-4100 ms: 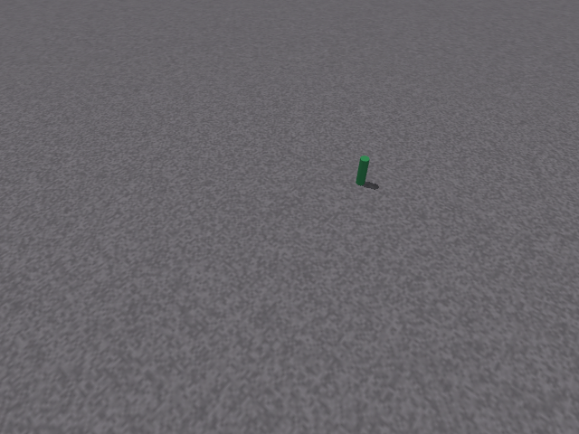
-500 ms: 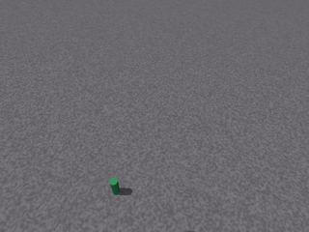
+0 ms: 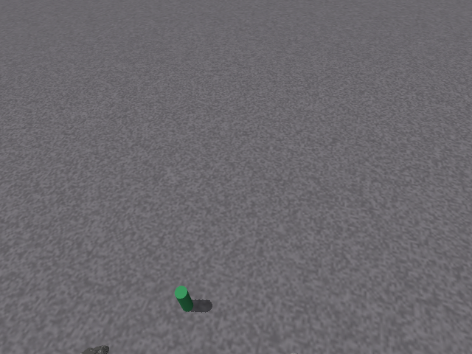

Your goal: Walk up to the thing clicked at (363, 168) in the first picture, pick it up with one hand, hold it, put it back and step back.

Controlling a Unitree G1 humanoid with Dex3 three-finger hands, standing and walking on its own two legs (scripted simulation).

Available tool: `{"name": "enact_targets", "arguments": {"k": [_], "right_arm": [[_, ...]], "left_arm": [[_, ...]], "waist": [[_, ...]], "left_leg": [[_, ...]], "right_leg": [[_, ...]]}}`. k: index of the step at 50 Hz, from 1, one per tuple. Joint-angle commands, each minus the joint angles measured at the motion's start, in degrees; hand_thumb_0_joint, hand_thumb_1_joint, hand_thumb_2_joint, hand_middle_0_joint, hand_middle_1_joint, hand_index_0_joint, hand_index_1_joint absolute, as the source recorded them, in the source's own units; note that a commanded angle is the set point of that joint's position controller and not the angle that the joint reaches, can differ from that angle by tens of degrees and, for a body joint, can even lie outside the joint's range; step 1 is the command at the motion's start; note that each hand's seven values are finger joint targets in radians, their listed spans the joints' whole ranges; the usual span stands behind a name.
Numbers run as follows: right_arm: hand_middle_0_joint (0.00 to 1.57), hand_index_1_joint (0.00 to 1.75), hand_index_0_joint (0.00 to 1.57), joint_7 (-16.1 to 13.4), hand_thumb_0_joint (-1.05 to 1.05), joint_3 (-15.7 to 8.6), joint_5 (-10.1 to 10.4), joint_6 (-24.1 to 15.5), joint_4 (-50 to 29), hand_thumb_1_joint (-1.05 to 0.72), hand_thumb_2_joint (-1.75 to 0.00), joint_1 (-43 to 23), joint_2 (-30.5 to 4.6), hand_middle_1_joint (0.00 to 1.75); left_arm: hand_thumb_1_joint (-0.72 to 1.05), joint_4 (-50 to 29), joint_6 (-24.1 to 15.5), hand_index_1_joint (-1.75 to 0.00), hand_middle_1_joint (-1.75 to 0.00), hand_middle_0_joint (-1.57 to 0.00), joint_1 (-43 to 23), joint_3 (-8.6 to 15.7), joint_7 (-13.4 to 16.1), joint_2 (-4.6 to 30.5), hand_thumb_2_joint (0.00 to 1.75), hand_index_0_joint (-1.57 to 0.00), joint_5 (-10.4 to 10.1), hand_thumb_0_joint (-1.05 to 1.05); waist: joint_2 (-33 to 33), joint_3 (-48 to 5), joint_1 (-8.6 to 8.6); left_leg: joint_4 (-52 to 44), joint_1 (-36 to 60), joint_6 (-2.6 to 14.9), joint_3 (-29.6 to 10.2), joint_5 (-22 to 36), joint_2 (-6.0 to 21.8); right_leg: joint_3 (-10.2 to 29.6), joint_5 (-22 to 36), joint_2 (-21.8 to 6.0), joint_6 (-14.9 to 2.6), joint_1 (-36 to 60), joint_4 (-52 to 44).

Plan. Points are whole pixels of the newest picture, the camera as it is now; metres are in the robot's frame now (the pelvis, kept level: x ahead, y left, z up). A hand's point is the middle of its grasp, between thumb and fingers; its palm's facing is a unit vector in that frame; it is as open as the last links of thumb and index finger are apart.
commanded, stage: walk up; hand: left
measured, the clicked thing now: (184, 299) +0.44 +0.24 -0.68
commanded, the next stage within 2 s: none
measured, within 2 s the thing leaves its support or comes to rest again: neither
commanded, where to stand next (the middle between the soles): +0.09 +0.02 m, yaw +0 degrees
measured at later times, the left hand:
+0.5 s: hand out of the picture +0.10 +0.26 -0.13, palm faces +0.04 -0.94 -0.33, open 7.4 cm
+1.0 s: hand out of the picture +0.12 +0.25 -0.13, palm faces +0.03 -0.95 -0.32, open 7.4 cm
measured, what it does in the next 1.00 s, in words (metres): stands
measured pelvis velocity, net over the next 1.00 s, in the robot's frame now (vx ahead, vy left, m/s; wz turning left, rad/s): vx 0.04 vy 0.00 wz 0.02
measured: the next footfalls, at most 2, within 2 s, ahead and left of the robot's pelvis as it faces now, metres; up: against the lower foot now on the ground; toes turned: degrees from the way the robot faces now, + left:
right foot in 1.94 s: +0.02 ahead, -0.13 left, +0.00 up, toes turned -4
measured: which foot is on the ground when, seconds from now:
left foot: down 0.00-1.00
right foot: down 0.00-1.00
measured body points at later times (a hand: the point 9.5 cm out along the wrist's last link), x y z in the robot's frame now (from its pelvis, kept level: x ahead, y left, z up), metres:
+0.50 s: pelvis +0.03 +0.01 +0.02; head +0.04 +0.01 +0.47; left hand +0.10 +0.31 -0.11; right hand +0.14 -0.29 -0.11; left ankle +0.00 +0.13 -0.72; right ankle +0.09 -0.11 -0.72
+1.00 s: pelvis +0.04 +0.00 +0.02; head +0.05 +0.00 +0.47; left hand +0.12 +0.30 -0.11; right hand +0.12 -0.30 -0.11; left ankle +0.00 +0.13 -0.72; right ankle +0.09 -0.11 -0.72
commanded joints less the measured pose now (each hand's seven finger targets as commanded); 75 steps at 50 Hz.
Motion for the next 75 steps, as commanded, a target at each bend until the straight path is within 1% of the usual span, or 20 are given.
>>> {"name": "enact_targets", "arguments": {"k": [1, 6, 8, 15, 20, 30, 40, 60, 61, 63, 65, 67, 68, 69, 70, 71, 72, 73, 74, 75], "right_arm": [[0.20, 0.30, 0.20, -0.6, 0.00, -2.4, -0.3, -1.6, -0.1, -0.90, -0.90, -1.8, -13.1, 0.30], [0.20, 0.30, 0.20, -0.7, 0.00, -1.7, 0.1, -2.4, 2.2, -0.90, -0.90, -4.1, -12.6, 0.30], [0.20, 0.30, 0.20, -1.0, 0.00, -1.7, 0.2, -2.3, 2.9, -0.90, -0.90, -4.5, -12.5, 0.30], [0.20, 0.30, 0.20, -1.0, 0.00, -2.0, 0.1, -1.4, 4.3, -0.90, -0.90, -6.7, -12.5, 0.30], [0.20, 0.30, 0.20, -1.1, 0.00, -2.2, 0.4, -1.2, 4.6, -0.90, -0.90, -7.7, -12.5, 0.30], [0.20, 0.30, 0.20, -0.8, 0.00, -2.2, 0.4, -0.7, 4.9, -0.90, -0.90, -8.7, -11.5, 0.30], [0.20, 0.30, 0.20, -0.9, 0.00, -2.2, 0.3, -0.6, 4.8, -0.90, -0.90, -8.7, -11.1, 0.30], [0.20, 0.30, 0.20, -1.0, 0.00, -2.0, -0.1, -0.6, 4.2, -0.90, -0.90, -6.3, -11.0, 0.30], [0.20, 0.30, 0.20, -1.2, 0.00, -3.1, 0.4, 0.4, 3.7, -0.90, -0.90, -7.3, -14.1, 0.30], [0.20, 0.30, 0.20, -1.4, 0.00, -3.4, 1.2, 0.9, 2.0, -0.90, -0.90, -5.6, -13.2, 0.30], [0.20, 0.30, 0.20, -1.5, 0.00, -4.1, 1.2, 1.5, 0.6, -0.90, -0.90, -4.8, -13.1, 0.30], [0.20, 0.30, 0.20, -1.6, 0.00, -4.5, 1.0, 2.2, -0.6, -0.90, -0.90, -4.4, -12.6, 0.30], [0.20, 0.30, 0.20, -1.6, 0.00, -4.7, 1.0, 2.7, -0.9, -0.90, -0.90, -3.4, -12.2, 0.30], [0.20, 0.30, 0.20, -1.5, 0.00, -4.9, 0.9, 3.3, -1.2, -0.90, -0.90, -1.9, -11.6, 0.30], [0.20, 0.30, 0.20, -1.3, 0.00, -5.3, 0.4, 4.0, -1.4, -0.90, -0.90, 0.0, -11.3, 0.30], [0.20, 0.30, 0.20, -1.0, 0.00, -5.5, 0.2, 4.4, -1.6, -0.90, -0.90, 2.3, -11.1, 0.30], [0.20, 0.30, 0.20, -0.8, 0.00, -5.9, 0.5, 4.5, -2.0, -0.90, -0.90, 3.5, -11.3, 0.30], [0.20, 0.30, 0.20, -0.7, 0.00, -6.3, 0.5, 4.3, -2.1, -0.90, -0.90, 4.7, -11.5, 0.30], [0.20, 0.30, 0.20, -0.7, 0.00, -6.6, 0.3, 3.8, -1.9, -0.90, -0.90, 6.6, -11.7, 0.30], [0.20, 0.30, 0.20, -0.7, 0.00, -6.6, -0.3, 3.0, -1.3, -0.90, -0.90, 8.0, -11.3, 0.30]], "left_arm": [[0.90, -0.8, -1.1, -0.30, -0.30, -0.20, -2.5, 3.5, 0.7, 13.5, 0.90, -0.20, -0.4, 0.00], [0.90, 2.8, -1.9, -0.30, -0.30, -0.20, -3.1, 2.9, 0.7, 12.8, 0.90, -0.20, -1.0, 0.00], [0.90, 3.7, -1.7, -0.30, -0.30, -0.20, -3.6, 2.7, 0.7, 12.6, 0.90, -0.20, -1.3, 0.00], [0.90, 6.6, -1.0, -0.30, -0.30, -0.20, -4.7, 2.1, 0.5, 12.2, 0.90, -0.20, -1.2, 0.00], [0.90, 7.9, -1.3, -0.30, -0.30, -0.20, -4.0, 2.1, 0.6, 12.4, 0.90, -0.20, -0.9, 0.00], [0.90, 8.4, -1.6, -0.30, -0.30, -0.20, -4.4, 2.6, 0.9, 12.4, 0.90, -0.20, -0.4, 0.00], [0.90, 7.8, -1.7, -0.30, -0.30, -0.20, -3.6, 3.1, 1.0, 12.1, 0.90, -0.20, -0.1, 0.00], [0.90, 6.0, -1.1, -0.30, -0.30, -0.20, -4.7, 3.6, 0.9, 12.1, 0.90, -0.20, -0.1, 0.00], [0.90, 5.0, 0.0, -0.30, -0.30, -0.20, -4.7, 5.0, 1.2, 15.7, 0.90, -0.20, -0.8, 0.00], [0.90, 3.1, 0.6, -0.30, -0.30, -0.20, -3.0, 5.1, 1.5, 15.4, 0.90, -0.20, -1.0, 0.00], [0.90, 1.3, 1.2, -0.30, -0.30, -0.20, -4.1, 5.5, 1.5, 15.5, 0.90, -0.20, -0.9, 0.00], [0.90, -0.2, 1.8, -0.30, -0.30, -0.20, -5.0, 5.7, 1.5, 16.1, 0.90, -0.20, -0.6, 0.00], [0.90, -1.1, 2.1, -0.30, -0.30, -0.20, -5.3, 6.0, 1.5, 16.9, 0.90, -0.20, -0.3, 0.00], [0.90, -2.3, 2.4, -0.30, -0.30, -0.20, -6.6, 6.0, 1.6, 17.4, 0.90, -0.20, 0.1, 0.00], [0.90, -3.6, 2.5, -0.30, -0.30, -0.20, -8.1, 6.1, 1.7, 17.5, 0.90, -0.20, 0.7, 0.00], [0.90, -4.8, 2.7, -0.30, -0.30, -0.20, -9.8, 6.3, 1.7, 17.9, 0.90, -0.20, 1.4, 0.00], [0.90, -6.1, 2.9, -0.30, -0.30, -0.20, -11.3, 6.1, 1.9, 17.4, 0.90, -0.20, 1.7, 0.00], [0.90, -6.6, 3.0, -0.30, -0.30, -0.20, -11.6, 5.8, 2.0, 16.6, 0.90, -0.20, 2.0, 0.00], [0.90, -7.0, 3.1, -0.30, -0.30, -0.20, -11.8, 5.6, 1.9, 16.2, 0.90, -0.20, 2.1, 0.00], [0.90, -7.2, 3.5, -0.30, -0.30, -0.20, -11.5, 5.3, 1.6, 15.3, 0.90, -0.20, 1.7, 0.00]], "waist": [[-1.9, -5.0, 1.22], [1.9, -8.4, 1.22], [1.8, -8.2, 1.04], [2.4, -6.6, 0.80], [0.4, -8.0, 0.49], [-1.2, -7.0, 0.20], [-1.0, -8.8, 0.44], [-0.4, -6.7, 0.31], [-0.9, -0.7, 0.36], [-1.3, -7.6, 0.10], [-1.9, -12.1, -0.50], [-4.3, -13.8, -0.66], [-7.0, -14.3, -0.44], [-10.4, -13.6, -0.54], [-13.0, -12.0, -0.92], [-13.3, -10.3, -1.83], [-13.2, -9.0, -2.68], [-12.1, -9.4, -3.24], [-10.4, -10.3, -3.69], [-8.2, -10.0, -4.24]], "left_leg": [[-15.9, -6.5, 4.00, -9.7, -7.3, 6.9], [-16.2, 0.0, 2.95, -7.4, 11.1, 7.0], [-16.9, 1.3, 2.62, -6.8, 13.5, 7.0], [-20.4, 2.5, 2.59, -6.8, 10.2, 7.5], [-20.2, 5.9, 2.35, -5.9, 13.5, 7.3], [-21.3, 6.5, 2.00, -5.6, 11.6, 6.7], [-21.1, 6.9, 1.85, -5.2, 13.6, 6.8], [-21.4, 4.2, 1.75, -5.3, 11.2, 6.3], [-16.0, 1.1, 1.66, -5.5, 23.1, 6.0], [-11.7, 3.7, 1.87, -4.4, 28.8, 5.8], [-7.6, 4.2, 2.19, -3.8, 26.7, 4.7], [-1.4, 4.0, 2.24, -2.4, 20.5, 2.3], [4.2, 3.9, 2.20, -1.2, 13.4, 0.1], [10.9, 3.2, 2.13, -0.3, -0.8, -2.5], [17.9, 2.0, 2.53, -1.4, -13.3, -2.6], [21.0, 2.6, 2.90, -4.3, -15.4, -1.0], [20.6, 3.0, 3.39, -5.9, -15.2, -0.1], [16.7, 2.6, 3.36, -5.5, -12.6, 0.3], [9.9, 2.7, 2.85, -3.4, -8.0, 0.2], [-2.4, 3.2, 2.28, -1.6, -1.4, 0.1]], "right_leg": [[9.6, -11.2, -4.9, -1.24, 9.8, -12.2], [6.4, 7.6, -5.2, -1.51, 15.4, -12.0], [5.9, 9.6, -5.1, -1.20, 15.7, -12.8], [5.2, 5.3, -4.8, -0.25, 16.5, -15.7], [5.3, 9.6, -5.6, -0.09, 17.1, -16.7], [6.2, 6.8, -5.9, 0.52, 16.7, -19.1], [6.0, 10.6, -6.2, 0.46, 18.9, -18.8], [6.3, 7.4, -5.5, 0.29, 19.1, -18.8], [5.9, 21.8, -6.0, -0.46, 14.6, -13.8], [5.0, 29.3, -6.7, -1.97, 17.2, -10.5], [5.0, 29.2, -7.9, -3.55, 17.5, -9.4], [7.6, 27.0, -10.9, -6.13, 15.0, -10.3], [10.1, 24.3, -13.6, -8.50, 12.9, -11.5], [13.3, 21.0, -16.9, -11.15, 9.8, -13.5], [15.6, 15.8, -19.6, -13.21, 5.3, -15.6], [15.7, 12.5, -20.4, -13.80, 0.4, -15.3], [14.2, 14.0, -19.5, -13.38, -2.4, -13.0], [12.2, 12.6, -17.3, -11.69, -1.7, -10.6], [10.0, 10.1, -14.8, -9.63, 0.0, -7.2], [8.2, 2.8, -11.5, -7.17, 0.8, -3.0]]}}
